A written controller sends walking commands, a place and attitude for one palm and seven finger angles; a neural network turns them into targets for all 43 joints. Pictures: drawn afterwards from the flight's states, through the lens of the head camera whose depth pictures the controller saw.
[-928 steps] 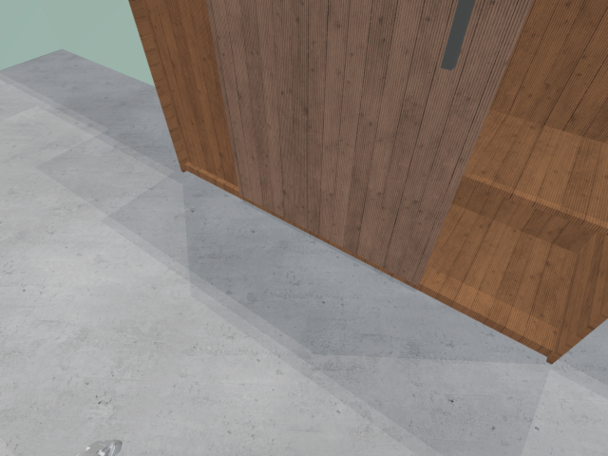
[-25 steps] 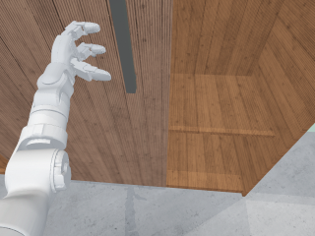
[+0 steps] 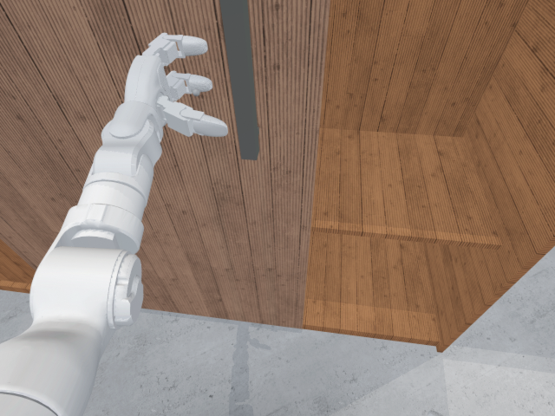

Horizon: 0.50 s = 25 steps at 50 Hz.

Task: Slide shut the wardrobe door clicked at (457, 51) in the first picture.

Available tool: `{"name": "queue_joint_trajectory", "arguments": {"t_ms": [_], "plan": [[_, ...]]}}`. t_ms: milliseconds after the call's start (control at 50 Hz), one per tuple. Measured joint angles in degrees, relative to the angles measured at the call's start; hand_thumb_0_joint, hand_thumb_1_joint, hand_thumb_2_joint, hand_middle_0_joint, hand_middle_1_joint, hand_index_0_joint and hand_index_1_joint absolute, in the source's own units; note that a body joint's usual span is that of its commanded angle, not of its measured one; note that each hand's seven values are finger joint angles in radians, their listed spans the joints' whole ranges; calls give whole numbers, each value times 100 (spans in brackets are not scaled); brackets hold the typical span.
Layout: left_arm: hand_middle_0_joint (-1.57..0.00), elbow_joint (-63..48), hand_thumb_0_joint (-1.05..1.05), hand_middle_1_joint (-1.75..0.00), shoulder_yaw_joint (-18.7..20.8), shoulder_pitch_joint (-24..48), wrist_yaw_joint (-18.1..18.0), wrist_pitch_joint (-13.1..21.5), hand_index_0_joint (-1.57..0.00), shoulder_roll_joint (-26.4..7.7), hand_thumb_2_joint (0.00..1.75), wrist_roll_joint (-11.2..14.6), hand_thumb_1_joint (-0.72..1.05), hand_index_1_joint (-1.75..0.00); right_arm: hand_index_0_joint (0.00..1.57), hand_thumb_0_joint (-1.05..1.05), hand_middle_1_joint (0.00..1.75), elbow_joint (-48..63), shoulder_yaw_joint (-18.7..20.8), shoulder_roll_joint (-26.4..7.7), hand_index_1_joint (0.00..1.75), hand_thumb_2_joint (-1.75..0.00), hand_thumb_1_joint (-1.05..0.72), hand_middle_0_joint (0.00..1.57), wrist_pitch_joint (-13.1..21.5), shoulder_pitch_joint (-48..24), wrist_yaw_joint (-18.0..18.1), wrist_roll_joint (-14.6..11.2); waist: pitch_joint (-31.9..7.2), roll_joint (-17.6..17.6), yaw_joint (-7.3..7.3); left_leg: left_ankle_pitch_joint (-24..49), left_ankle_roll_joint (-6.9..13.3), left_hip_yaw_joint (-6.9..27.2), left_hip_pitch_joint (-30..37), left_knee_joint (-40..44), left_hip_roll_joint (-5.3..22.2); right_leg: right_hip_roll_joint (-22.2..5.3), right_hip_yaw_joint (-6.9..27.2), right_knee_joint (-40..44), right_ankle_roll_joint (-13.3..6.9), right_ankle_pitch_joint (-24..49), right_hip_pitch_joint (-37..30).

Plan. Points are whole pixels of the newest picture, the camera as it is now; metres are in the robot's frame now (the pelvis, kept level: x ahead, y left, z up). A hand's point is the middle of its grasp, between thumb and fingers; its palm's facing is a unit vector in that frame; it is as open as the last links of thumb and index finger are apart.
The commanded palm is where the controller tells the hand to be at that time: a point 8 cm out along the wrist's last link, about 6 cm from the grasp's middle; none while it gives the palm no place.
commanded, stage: slide the fingers in behind the handle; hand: left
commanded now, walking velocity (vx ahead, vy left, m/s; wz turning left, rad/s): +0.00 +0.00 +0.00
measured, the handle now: (244, 54) +0.50 +0.07 +0.28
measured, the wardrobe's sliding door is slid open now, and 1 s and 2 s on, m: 0.48 0.48 0.48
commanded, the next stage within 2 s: grip the handle and tug to test in 1.68 s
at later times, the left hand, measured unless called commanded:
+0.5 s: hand (232, 104) +0.46 +0.09 +0.23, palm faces -0.06 -1.00 -0.01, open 14.0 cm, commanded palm +0.44 +0.14 +0.22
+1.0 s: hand (253, 104) +0.46 +0.06 +0.23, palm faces -0.09 -1.00 +0.00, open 14.0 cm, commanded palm +0.44 +0.11 +0.22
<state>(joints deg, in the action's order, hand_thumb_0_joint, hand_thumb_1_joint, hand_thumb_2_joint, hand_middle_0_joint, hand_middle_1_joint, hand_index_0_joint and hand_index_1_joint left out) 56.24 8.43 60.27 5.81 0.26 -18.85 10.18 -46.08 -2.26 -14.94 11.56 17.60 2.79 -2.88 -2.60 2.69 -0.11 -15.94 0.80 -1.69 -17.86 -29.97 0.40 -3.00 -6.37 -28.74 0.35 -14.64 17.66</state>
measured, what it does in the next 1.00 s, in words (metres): stands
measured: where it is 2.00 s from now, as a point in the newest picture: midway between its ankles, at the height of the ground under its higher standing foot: outside the picture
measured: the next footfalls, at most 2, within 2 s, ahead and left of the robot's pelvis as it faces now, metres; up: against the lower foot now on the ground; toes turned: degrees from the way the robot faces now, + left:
none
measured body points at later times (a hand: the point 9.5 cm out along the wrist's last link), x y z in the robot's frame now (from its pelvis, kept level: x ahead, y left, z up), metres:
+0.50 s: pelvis +0.00 -0.01 +0.00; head +0.01 -0.03 +0.45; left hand +0.46 +0.14 +0.23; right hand +0.09 -0.26 -0.12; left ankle -0.01 +0.11 -0.74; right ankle +0.00 -0.12 -0.74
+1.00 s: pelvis +0.01 -0.02 +0.01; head +0.01 -0.04 +0.46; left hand +0.46 +0.11 +0.23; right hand +0.12 -0.27 -0.11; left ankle -0.01 +0.11 -0.74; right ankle +0.00 -0.12 -0.74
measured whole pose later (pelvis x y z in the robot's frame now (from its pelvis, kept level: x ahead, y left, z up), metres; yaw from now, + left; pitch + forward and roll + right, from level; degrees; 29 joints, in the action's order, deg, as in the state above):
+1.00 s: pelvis +0.01 -0.02 +0.01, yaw -3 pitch +2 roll +0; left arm 38.2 10.3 47.8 2.2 -6.5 -11.5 9.2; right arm -41.8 -1.4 -14.8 6.7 14.9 2.4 -3.3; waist -2.5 3.7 1.6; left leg -14.9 -0.4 -4.2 -11.3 -24.8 2.4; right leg -0.6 -3.9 -24.6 -0.8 -13.3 12.9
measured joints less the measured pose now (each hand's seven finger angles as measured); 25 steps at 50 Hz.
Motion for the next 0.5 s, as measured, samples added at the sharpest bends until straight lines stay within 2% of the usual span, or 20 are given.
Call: {"name": "queue_joint_trajectory", "arguments": {"t_ms": [100, 180, 280, 360, 440, 500], "plan": [[-29, -63, -1, -131, -34, -119, 85, 75, -31, 26, 30, 52, -50, -121, 21, 1, 30, -30, 18, -43, 30, -90, -90, 20, 30, 118, -12, -10, 9, 7, 33, 13, -2, -26, 23, 16, 8, 9, 28, 3, -4, 16, -4], [-28, -221, -1, -130, 153, -308, 50, 119, -31, 87, 30, 47, -50, -120, 20, 1, 30, -24, 26, -60, 30, -90, -90, 20, 23, 165, -9, -14, 14, 1, 88, 26, -6, -74, 76, 58, 32, 36, 76, 35, -10, 42, -28], [-28, -662, -1, -127, 39, -606, 73, 56, -30, 220, 30, 16, -50, -120, 20, 1, 30, 46, 62, -72, 30, -90, -90, 20, 46, 189, -39, -39, 48, 33, 141, 48, -17, -127, 177, 135, 57, 67, 130, 102, -19, 80, -99], [-29, -919, -1, -126, 333, -834, -44, -56, -31, 443, 30, -26, -50, -120, 20, 2, 30, 116, 45, -44, 30, -90, -90, 20, 7, 95, -35, -16, 26, 49, 214, 64, -27, -216, 282, 234, 93, 111, 217, 166, -28, 112, -146], [-33, -1083, -1, -126, 442, -983, -153, -111, -31, 382, 30, -168, -50, -120, 20, 2, 30, 255, 35, 13, 30, -90, -90, 20, -55, 14, -48, -21, 36, 65, 259, 88, -49, -276, 383, 322, 137, 161, 275, 231, -49, 144, -207], [-34, -1097, -1, -126, 481, -986, -125, -192, -31, 332, 30, -169, -50, -120, 20, 1, 30, 317, 22, 39, 30, -90, -90, 20, -117, -38, -35, -33, 51, 70, 257, 103, -68, -284, 427, 364, 163, 191, 281, 276, -69, 162, -247]]}}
